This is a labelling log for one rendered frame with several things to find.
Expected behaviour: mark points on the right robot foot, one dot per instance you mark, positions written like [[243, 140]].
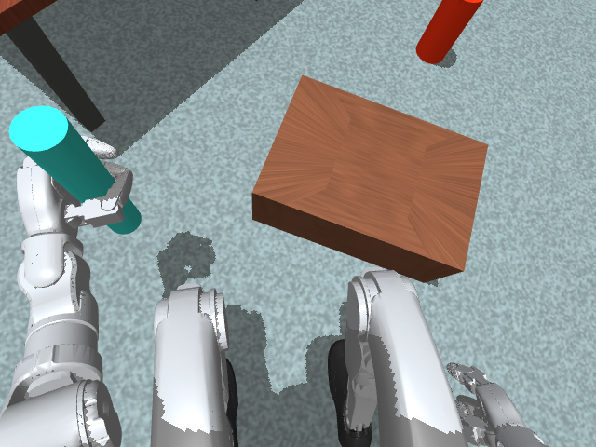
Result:
[[338, 377]]

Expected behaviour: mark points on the right robot arm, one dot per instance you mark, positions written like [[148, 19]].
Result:
[[517, 436]]

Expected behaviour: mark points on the coffee table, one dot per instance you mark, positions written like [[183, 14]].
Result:
[[16, 20]]

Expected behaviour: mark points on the left robot arm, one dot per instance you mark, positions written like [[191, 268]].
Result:
[[57, 397]]

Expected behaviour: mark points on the left robot hand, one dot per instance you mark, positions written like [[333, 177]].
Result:
[[46, 206]]

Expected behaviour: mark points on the right robot hand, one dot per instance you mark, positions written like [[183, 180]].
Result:
[[491, 412]]

